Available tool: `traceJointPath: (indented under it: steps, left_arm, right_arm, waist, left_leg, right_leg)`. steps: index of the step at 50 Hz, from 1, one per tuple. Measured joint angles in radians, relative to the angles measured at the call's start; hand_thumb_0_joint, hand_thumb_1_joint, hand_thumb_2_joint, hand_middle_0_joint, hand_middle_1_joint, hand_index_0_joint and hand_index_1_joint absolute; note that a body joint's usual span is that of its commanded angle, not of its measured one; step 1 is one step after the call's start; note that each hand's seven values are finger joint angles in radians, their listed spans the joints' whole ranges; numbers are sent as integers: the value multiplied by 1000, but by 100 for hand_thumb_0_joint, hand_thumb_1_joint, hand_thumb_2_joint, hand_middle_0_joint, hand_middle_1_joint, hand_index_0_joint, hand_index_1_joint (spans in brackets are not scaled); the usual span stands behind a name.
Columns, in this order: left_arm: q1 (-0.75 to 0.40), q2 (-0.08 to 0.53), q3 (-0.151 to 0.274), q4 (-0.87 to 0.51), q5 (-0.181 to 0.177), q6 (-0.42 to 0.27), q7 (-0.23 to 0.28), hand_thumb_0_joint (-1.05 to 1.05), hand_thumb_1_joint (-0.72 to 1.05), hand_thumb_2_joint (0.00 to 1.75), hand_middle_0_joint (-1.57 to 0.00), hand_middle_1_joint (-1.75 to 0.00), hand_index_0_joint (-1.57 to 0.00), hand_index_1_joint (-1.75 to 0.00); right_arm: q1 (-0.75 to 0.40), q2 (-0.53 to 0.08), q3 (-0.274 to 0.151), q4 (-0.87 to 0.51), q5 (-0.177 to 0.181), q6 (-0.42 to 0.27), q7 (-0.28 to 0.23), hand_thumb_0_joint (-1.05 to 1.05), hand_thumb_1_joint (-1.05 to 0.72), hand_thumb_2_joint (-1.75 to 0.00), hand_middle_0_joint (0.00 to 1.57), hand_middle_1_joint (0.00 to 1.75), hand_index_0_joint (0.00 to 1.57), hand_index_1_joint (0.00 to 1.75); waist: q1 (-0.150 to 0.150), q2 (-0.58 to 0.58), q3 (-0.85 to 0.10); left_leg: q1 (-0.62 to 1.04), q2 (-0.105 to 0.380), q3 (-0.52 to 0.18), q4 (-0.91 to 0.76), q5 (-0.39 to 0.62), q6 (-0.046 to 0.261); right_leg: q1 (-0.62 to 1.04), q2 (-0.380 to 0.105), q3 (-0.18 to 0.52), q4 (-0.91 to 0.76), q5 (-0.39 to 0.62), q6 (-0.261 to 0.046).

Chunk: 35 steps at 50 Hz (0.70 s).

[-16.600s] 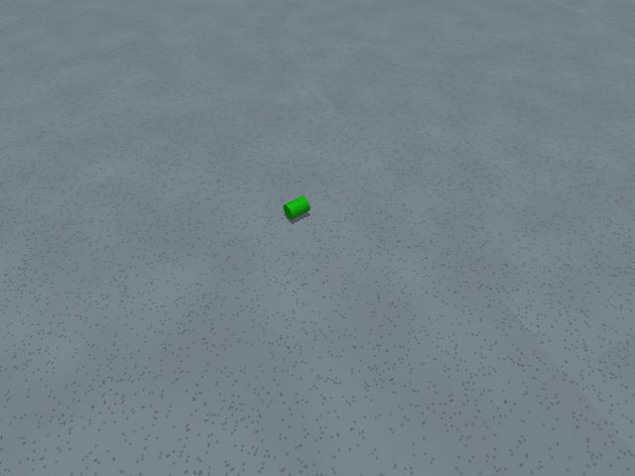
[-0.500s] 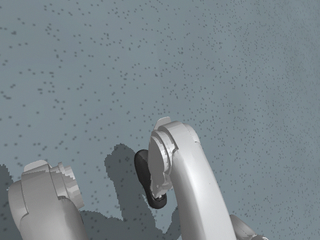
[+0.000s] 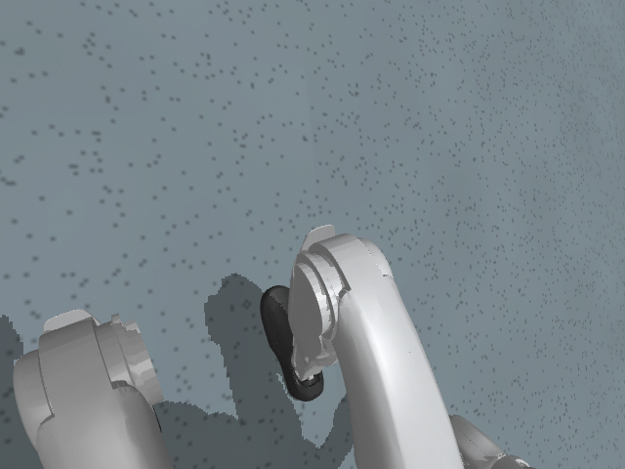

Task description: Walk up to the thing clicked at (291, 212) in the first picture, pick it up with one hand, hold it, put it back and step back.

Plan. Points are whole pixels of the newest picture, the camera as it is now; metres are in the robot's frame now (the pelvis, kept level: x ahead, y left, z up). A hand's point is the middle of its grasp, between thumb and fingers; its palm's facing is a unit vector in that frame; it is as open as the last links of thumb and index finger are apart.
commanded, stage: close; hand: left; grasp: from above
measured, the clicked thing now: out of the picture +0.47 +0.30 -0.27
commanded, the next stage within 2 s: settle in 0.92 s
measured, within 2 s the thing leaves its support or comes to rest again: leaves its support in 1.34 s
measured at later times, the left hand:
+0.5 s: hand out of the picture +0.46 +0.30 -0.25, palm faces -0.46 -0.12 -0.88, open 10.4 cm
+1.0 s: hand out of the picture +0.46 +0.30 -0.24, palm faces -0.45 -0.13 -0.88, open 10.1 cm
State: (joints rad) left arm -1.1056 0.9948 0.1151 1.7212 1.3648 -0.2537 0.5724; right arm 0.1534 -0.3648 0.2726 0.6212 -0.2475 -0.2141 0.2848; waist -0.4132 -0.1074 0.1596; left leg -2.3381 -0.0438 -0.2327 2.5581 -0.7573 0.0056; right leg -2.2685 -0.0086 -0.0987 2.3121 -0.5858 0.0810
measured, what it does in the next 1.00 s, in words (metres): stands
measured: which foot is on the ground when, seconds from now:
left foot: down 0.00-1.00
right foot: down 0.00-1.00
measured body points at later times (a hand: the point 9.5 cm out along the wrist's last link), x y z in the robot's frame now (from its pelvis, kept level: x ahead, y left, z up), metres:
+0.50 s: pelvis +0.00 +0.00 +0.00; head +0.27 +0.13 +0.33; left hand +0.48 +0.31 -0.20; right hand +0.04 -0.25 -0.04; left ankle +0.05 +0.11 -0.27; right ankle +0.14 -0.14 -0.27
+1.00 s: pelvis -0.01 +0.00 +0.00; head +0.28 +0.13 +0.33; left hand +0.48 +0.31 -0.19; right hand +0.04 -0.25 -0.04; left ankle +0.05 +0.11 -0.27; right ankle +0.14 -0.14 -0.27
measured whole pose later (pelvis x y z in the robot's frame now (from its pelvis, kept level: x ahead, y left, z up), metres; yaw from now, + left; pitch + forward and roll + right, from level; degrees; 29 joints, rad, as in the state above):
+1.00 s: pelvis -0.01 +0.00 +0.00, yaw +0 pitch +29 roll -16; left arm -1.13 1.02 0.07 1.74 1.35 -0.25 0.58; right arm 0.15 -0.37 0.29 0.59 -0.24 -0.22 0.26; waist -0.42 -0.11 0.17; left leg -2.33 -0.04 -0.23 2.54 -0.74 0.01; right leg -2.26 -0.01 -0.10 2.29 -0.57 0.08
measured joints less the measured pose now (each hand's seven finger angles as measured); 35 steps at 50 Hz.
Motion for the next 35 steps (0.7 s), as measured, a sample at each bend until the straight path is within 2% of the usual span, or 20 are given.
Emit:
traceJointPath:
  steps: [15,26,35]
  left_arm:
    - [-11,7,-25,33,17,-9,22,0,-1,74,-44,-78,-46,-77]
    - [-21,15,-25,39,23,-4,22,1,1,61,-51,-72,-53,-69]
    - [-23,20,-29,40,8,-6,27,1,3,54,-56,-65,-59,-62]
  right_arm:
    - [-3,6,3,1,-1,0,-5,0,-90,-90,20,30,20,30]
    - [0,4,10,-6,0,-11,-6,0,-90,-90,20,30,20,30]
    - [-4,1,14,-15,0,-10,-12,0,-91,-90,20,30,20,30]
  waist:
    - [-6,-3,-10]
    - [-12,-2,-9]
    - [-11,1,0]
  left_leg:
    - [-1,4,8,-7,13,9]
    - [0,3,7,-6,9,7]
    - [0,3,3,-10,13,5]
  right_leg:
    - [3,3,4,-9,11,-2]
    - [3,3,3,-8,8,0]
    - [3,3,1,-12,12,2]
